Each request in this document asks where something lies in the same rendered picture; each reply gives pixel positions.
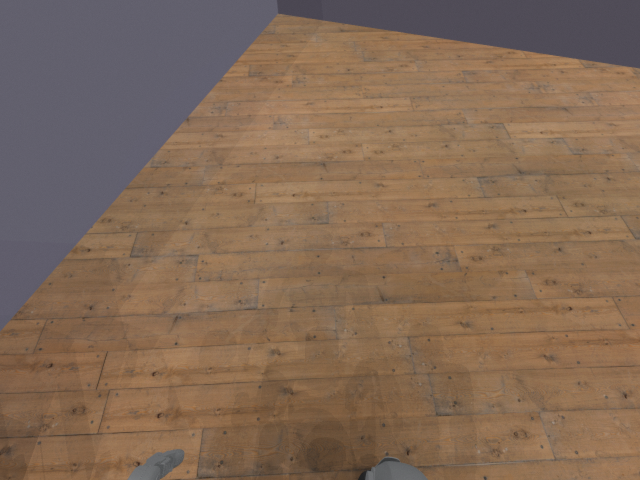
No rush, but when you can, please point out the robot left hand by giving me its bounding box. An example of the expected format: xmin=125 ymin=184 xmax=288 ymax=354
xmin=127 ymin=449 xmax=184 ymax=480

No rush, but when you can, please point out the right robot shin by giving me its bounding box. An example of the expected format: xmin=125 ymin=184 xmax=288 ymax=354
xmin=375 ymin=457 xmax=400 ymax=467

